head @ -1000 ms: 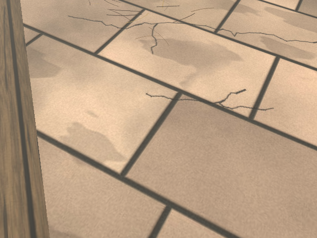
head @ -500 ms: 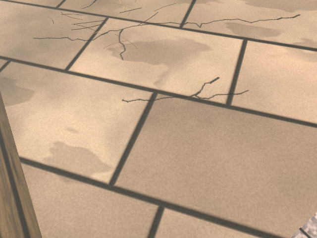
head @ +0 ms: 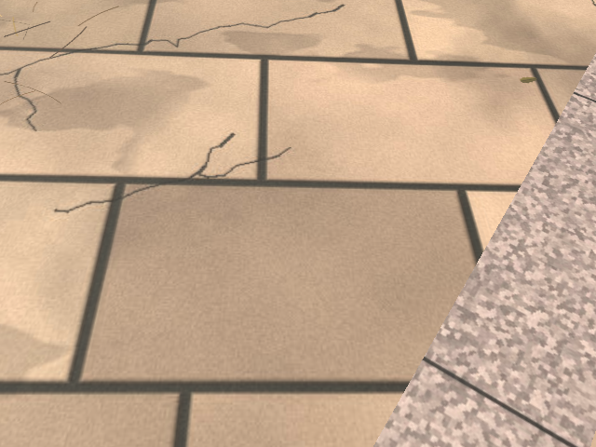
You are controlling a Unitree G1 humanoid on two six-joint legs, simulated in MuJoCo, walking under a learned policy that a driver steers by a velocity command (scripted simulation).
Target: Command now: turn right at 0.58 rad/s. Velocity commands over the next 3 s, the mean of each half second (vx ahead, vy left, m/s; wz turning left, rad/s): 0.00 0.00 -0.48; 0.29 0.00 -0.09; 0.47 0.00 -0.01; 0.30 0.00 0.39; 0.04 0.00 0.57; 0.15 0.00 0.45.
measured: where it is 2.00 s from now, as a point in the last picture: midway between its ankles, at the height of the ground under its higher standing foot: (391, 368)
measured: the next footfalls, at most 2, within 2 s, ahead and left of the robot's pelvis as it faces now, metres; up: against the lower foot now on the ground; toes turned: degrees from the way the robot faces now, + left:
right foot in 0.22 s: +0.01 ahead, -0.15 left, +0.00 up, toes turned -11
left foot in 0.72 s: +0.06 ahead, +0.05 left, +0.00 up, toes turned -14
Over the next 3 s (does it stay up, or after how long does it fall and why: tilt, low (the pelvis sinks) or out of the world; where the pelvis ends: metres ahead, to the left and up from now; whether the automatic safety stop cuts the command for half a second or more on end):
stays up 0.67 -0.17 0.01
